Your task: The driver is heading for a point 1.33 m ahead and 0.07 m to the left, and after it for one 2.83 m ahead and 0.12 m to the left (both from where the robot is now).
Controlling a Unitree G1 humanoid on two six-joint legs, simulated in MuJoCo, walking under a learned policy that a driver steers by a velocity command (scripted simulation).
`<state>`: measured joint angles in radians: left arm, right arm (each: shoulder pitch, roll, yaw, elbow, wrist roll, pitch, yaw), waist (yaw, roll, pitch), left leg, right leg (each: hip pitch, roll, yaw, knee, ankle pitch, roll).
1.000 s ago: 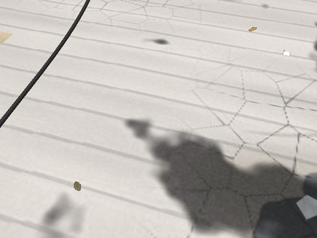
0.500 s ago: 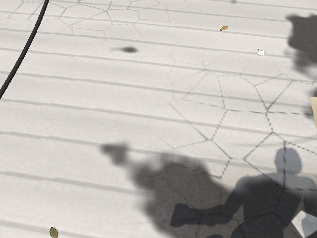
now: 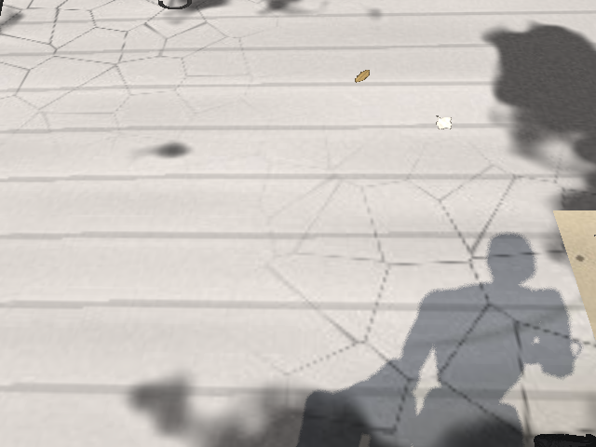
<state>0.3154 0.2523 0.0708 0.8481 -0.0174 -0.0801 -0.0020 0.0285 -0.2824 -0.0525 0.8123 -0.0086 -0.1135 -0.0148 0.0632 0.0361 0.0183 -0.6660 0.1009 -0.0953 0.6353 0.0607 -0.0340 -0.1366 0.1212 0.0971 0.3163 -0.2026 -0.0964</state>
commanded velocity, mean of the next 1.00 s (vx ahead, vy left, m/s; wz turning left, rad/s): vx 0.50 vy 0.00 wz -0.09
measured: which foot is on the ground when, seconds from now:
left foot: up 0.00-0.14, down 0.16-0.70, up 0.72-1.00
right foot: down 0.00-0.16, up 0.18-0.66, down 0.68-1.00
